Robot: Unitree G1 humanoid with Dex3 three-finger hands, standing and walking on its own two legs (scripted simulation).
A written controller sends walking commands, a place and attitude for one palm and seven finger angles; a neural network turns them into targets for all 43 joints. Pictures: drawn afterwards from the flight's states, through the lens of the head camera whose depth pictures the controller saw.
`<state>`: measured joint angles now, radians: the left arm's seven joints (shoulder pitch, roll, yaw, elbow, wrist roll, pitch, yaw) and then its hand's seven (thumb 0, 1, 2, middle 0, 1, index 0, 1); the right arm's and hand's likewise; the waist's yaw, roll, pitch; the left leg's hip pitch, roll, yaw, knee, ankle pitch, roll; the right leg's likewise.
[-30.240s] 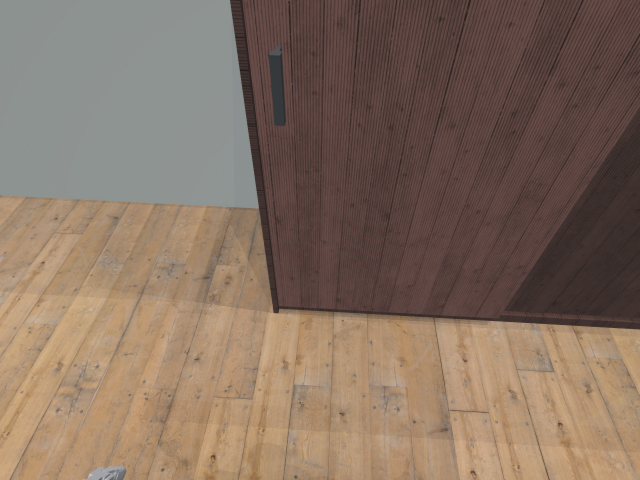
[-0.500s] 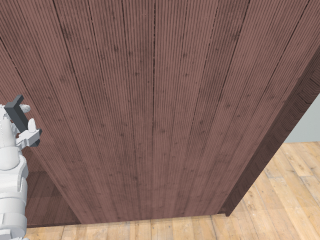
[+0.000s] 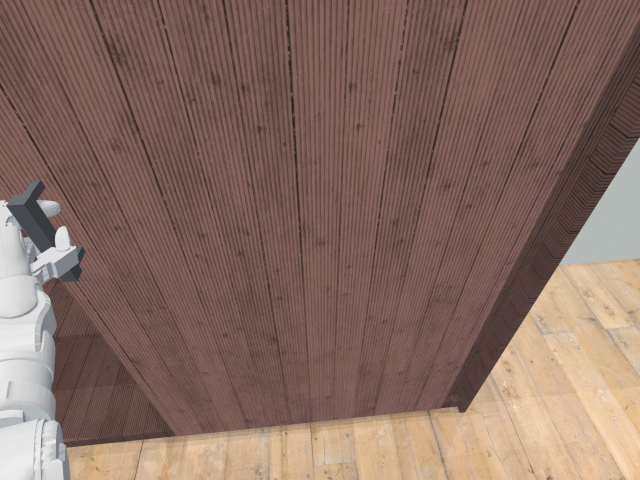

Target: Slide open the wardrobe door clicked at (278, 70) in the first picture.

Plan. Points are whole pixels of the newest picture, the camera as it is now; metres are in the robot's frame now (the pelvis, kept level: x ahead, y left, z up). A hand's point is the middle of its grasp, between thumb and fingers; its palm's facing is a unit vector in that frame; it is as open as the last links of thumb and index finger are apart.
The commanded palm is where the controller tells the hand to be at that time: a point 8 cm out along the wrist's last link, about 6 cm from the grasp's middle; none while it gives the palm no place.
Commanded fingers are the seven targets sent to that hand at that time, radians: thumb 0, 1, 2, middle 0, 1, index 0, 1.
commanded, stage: stop walking and hold the door there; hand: left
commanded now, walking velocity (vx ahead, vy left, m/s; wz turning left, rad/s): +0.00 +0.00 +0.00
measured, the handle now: (53, 232) +0.40 +0.38 +0.12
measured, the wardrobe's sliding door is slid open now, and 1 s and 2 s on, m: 0.69 0.69 0.69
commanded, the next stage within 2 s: loosen the grip on the handle in 1.16 s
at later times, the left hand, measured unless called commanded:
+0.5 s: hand (66, 260) +0.36 +0.35 +0.11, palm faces +0.38 -0.90 -0.23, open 5.7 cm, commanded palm +0.33 +0.37 +0.10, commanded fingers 0.00 0.90 0.90 -0.45 -1.40 -0.45 -1.40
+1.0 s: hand (65, 260) +0.36 +0.35 +0.11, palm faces +0.35 -0.92 -0.19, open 5.6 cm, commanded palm +0.32 +0.36 +0.10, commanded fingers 0.00 0.90 0.90 -0.45 -1.40 -0.45 -1.40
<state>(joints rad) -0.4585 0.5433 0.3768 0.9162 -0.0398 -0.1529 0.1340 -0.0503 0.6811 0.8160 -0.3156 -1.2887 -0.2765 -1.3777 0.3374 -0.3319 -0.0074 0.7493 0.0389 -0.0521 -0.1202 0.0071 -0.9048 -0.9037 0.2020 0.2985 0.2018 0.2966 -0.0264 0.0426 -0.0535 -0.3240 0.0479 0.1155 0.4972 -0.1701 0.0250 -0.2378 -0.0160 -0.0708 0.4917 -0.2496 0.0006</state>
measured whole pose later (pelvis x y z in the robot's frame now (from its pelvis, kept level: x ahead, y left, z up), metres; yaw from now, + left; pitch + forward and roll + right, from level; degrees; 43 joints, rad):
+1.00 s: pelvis -0.04 +0.10 +0.00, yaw +4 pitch +0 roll -1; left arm -0.57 0.35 0.16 0.74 -0.07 -0.10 0.12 -0.09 0.74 0.80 -0.36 -1.36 -0.31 -1.40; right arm 0.28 -0.30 0.02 0.73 0.03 -0.04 -0.12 0.01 -0.90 -0.90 0.20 0.30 0.20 0.30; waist -0.01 0.02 0.02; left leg -0.33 0.02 0.11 0.52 -0.19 0.05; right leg -0.21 0.02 -0.08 0.52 -0.31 -0.03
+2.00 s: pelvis -0.03 +0.09 -0.01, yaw +4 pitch +3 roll -1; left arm -0.48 0.37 0.28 0.58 -0.03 0.03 0.08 -0.01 -0.55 0.21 -0.27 -1.17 -0.31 -1.21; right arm 0.29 -0.24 0.01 0.73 0.02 -0.05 -0.06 0.01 -0.90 -0.90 0.20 0.30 0.20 0.30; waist -0.04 0.02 -0.03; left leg -0.43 0.03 0.09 0.61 -0.23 0.03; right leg -0.30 0.03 -0.09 0.59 -0.36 -0.05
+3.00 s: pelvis -0.03 +0.11 -0.01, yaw +4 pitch +1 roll -1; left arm -0.13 0.40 0.36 0.28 -0.11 0.03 -0.03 -0.01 -0.55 0.20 -0.25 -1.15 -0.25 -1.15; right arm 0.23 -0.24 0.03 0.70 0.04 -0.12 -0.10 0.01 -0.90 -0.90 0.20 0.30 0.20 0.30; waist 0.01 0.03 -0.03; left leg -0.38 0.02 0.09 0.59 -0.23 0.05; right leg -0.23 0.02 -0.09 0.55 -0.34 -0.03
